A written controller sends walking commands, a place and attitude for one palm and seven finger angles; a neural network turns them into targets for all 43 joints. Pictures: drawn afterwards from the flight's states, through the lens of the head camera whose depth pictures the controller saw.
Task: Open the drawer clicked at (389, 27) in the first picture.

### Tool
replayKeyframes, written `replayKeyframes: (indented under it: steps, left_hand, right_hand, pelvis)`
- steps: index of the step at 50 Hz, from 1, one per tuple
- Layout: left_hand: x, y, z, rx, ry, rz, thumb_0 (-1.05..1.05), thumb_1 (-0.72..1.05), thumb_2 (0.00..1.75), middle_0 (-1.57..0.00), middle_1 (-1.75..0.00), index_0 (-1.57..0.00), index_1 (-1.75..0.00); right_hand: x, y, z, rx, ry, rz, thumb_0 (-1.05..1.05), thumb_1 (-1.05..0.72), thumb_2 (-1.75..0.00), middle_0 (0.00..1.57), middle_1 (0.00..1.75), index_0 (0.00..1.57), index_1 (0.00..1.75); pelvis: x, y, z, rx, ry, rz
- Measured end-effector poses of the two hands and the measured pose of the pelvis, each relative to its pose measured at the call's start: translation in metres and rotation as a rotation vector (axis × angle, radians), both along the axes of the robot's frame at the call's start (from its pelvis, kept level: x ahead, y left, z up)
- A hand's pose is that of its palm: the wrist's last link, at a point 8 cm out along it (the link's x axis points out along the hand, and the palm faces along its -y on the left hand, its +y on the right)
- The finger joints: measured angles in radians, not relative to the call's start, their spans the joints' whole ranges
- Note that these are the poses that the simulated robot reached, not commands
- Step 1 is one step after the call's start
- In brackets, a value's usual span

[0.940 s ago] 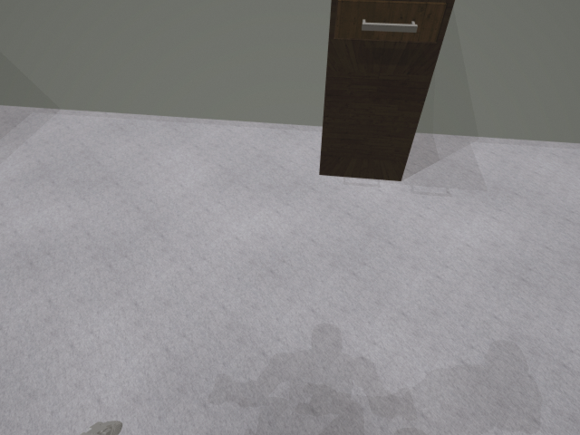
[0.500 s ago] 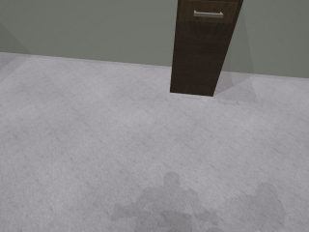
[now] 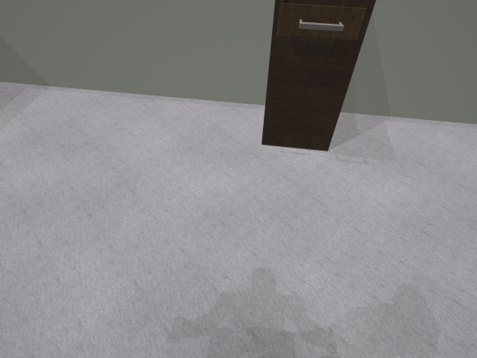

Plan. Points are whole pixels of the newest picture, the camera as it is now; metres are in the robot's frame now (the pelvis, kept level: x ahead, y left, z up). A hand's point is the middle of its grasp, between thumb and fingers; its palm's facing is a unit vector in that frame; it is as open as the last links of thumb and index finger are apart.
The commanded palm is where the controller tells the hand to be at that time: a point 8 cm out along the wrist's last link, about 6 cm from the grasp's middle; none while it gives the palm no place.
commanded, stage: look at it before walking up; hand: left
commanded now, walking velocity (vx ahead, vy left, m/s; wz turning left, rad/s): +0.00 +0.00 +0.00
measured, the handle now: (320, 24) +1.48 -0.30 +0.00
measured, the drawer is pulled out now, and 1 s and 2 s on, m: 0.00 0.00 0.00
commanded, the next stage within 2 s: walk to a spot facing it in 0.50 s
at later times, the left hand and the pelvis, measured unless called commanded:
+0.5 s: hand out of the picture +0.07 +0.25 -0.16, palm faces -0.04 -0.94 -0.34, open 7.3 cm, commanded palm none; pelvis +0.00 +0.00 +0.00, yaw +0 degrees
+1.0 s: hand out of the picture +0.08 +0.17 -0.18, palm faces -0.13 -0.96 -0.25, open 7.3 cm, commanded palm none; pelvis +0.04 -0.03 -0.02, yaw -10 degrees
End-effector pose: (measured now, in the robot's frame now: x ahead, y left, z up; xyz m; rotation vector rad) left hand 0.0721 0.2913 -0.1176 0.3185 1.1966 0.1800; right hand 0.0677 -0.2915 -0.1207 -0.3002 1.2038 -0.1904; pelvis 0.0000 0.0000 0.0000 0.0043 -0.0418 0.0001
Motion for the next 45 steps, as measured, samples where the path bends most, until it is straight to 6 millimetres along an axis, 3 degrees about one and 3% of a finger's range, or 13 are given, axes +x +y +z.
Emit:
replayKeyframes:
  steps: [23, 35, 40, 45]
  left_hand:
    - [-0.008, 0.002, -0.001, 0.0, 0.035, 0.006, 0.01, 0.91, 0.9, -0.2, -0.3, -0.21, -0.3]
    - [-0.001, 0.001, -0.002, 0.002, 0.037, 0.001, 0.01, 0.91, 0.9, -0.2, -0.3, -0.21, -0.3]
    - [0.0, -0.012, -0.011, -0.022, 0.068, -0.024, 0.0, 0.91, 0.9, -0.2, -0.3, -0.21, -0.3]
    - [0.003, -0.038, -0.019, -0.065, 0.112, -0.059, 0.0, 0.91, 0.9, -0.2, -0.3, -0.2, -0.3]
  right_hand:
    - [0.002, 0.0, 0.0, -0.002, 0.017, 0.003, 0.0, -0.9, -0.9, 0.21, 0.3, 0.2, 0.3]
    - [0.007, 0.0, 0.0, -0.007, 0.006, -0.009, 0.0, -0.9, -0.9, 0.21, 0.3, 0.2, 0.3]
    - [0.001, 0.01, -0.008, 0.022, -0.016, -0.056, 0.0, -0.9, -0.9, 0.21, 0.3, 0.2, 0.3]
    - [-0.02, 0.016, -0.023, 0.083, -0.009, -0.136, 0.0, -0.9, -0.9, 0.21, 0.3, 0.2, 0.3]
  pelvis:
    - [0.002, 0.001, 0.001, -0.001, 0.006, 0.0]
    - [0.005, 0.001, 0.0, 0.0, 0.01, -0.019]
    - [0.008, 0.0, -0.005, 0.006, 0.017, -0.071]
    - [0.02, -0.01, -0.011, 0.017, 0.023, -0.14]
